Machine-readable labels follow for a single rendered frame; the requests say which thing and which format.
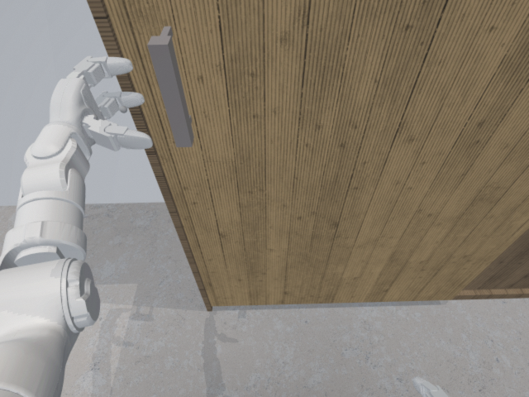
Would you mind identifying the handle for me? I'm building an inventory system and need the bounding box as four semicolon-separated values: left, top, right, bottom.
147;26;194;147

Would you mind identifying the left robot forearm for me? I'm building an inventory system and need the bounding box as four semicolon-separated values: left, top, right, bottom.
0;122;92;270

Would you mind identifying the right robot hand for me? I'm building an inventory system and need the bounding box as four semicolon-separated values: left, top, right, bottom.
412;376;448;397

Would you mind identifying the left robot hand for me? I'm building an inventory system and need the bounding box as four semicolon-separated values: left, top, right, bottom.
50;56;153;151

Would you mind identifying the robot left upper arm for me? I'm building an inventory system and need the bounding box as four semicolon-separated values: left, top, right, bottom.
0;258;100;397

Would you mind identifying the wardrobe door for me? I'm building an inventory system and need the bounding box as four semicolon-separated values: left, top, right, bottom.
463;228;529;289
103;0;529;306

